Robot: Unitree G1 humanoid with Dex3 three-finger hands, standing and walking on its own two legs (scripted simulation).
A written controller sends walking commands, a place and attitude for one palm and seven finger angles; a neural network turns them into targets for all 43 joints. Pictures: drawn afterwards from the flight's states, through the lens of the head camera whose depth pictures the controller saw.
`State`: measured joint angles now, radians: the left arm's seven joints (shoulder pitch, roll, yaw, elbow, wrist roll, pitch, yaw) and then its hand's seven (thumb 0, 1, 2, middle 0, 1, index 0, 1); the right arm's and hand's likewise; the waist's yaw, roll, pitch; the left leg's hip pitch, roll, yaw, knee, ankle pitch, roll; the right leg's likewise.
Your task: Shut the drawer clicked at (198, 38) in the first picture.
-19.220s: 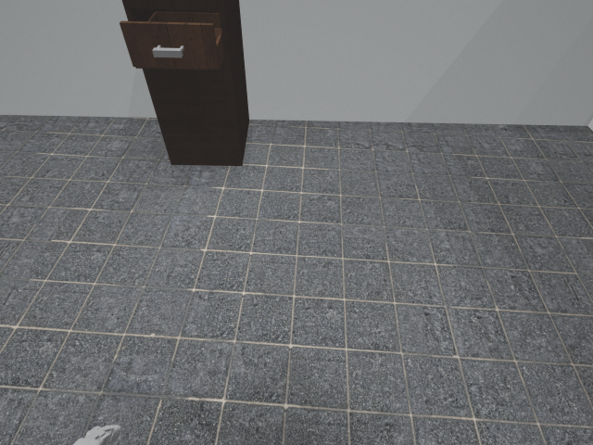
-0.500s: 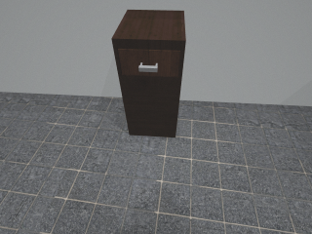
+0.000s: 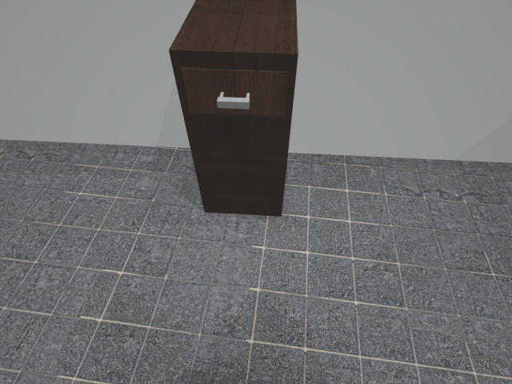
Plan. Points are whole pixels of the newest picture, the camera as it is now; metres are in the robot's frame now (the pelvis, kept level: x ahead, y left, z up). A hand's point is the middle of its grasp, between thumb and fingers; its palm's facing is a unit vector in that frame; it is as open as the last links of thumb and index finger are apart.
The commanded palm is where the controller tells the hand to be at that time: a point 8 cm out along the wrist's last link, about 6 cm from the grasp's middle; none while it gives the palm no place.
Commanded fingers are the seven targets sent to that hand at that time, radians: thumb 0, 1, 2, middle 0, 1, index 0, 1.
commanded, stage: look to check the result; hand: left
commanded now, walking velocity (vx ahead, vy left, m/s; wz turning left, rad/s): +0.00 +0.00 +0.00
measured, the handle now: (234, 99) +0.93 +0.12 -0.10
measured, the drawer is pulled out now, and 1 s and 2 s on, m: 0.00 0.00 0.00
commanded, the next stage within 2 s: stand and wait in 0.30 s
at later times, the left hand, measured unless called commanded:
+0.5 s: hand out of the picture +0.04 +0.18 -0.17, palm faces +0.03 -0.97 -0.22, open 7.4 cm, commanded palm none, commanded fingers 0.00 0.90 0.90 -0.20 -0.30 -0.20 -0.30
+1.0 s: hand out of the picture +0.06 +0.20 -0.17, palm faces +0.00 -0.96 -0.27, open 7.4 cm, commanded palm none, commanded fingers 0.00 0.90 0.90 -0.20 -0.30 -0.20 -0.30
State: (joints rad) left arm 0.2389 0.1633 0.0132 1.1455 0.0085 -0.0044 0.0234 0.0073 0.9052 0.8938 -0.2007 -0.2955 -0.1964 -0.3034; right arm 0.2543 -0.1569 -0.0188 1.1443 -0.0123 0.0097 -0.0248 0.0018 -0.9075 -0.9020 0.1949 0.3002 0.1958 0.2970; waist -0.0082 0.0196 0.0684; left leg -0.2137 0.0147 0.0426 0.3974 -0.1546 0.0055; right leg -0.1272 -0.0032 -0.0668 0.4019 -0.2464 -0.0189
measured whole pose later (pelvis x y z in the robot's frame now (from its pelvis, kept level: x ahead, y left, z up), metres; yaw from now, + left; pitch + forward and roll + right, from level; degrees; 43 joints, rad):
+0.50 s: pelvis +0.02 -0.01 +0.00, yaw +0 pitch -2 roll +0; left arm 0.23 0.18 0.02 1.14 0.01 -0.02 0.02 0.01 0.90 0.89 -0.20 -0.30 -0.20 -0.30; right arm 0.20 -0.19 -0.02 1.14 -0.01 0.00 -0.03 0.00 -0.91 -0.90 0.20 0.30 0.20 0.30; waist 0.00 0.01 0.06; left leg -0.18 0.03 0.04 0.38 -0.18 -0.01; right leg -0.08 0.01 -0.07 0.37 -0.26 -0.03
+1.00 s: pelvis +0.02 -0.01 +0.00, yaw +0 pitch -2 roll +0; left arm 0.19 0.23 0.02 1.13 0.01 -0.02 0.01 0.01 0.90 0.89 -0.20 -0.30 -0.20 -0.30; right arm 0.18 -0.24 -0.02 1.14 -0.01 0.00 -0.02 0.00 -0.91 -0.90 0.20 0.30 0.20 0.30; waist 0.00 0.01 0.06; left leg -0.15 0.02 0.05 0.36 -0.17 -0.01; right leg -0.06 0.01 -0.06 0.33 -0.25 -0.03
